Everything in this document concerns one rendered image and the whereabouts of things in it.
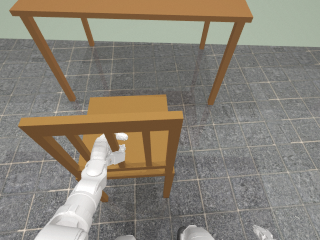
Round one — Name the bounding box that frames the robot right hand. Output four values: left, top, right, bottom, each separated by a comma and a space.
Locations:
252, 225, 276, 240

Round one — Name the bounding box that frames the left robot forearm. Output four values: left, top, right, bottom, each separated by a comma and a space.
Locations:
34, 158, 107, 240

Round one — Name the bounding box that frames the chair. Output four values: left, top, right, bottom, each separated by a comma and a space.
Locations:
18, 94, 184, 203

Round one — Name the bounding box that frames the robot right thigh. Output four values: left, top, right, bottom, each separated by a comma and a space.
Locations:
180, 227, 215, 240

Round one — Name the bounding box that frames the robot left hand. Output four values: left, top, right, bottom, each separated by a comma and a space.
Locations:
90, 132, 128, 166

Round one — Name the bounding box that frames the robot left upper arm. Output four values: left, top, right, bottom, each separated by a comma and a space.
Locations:
37, 224, 89, 240

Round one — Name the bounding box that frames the robot right foot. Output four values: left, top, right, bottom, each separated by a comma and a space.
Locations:
177, 226, 187, 240

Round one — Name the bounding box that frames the table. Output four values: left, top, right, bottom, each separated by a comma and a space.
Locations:
9, 0, 253, 105

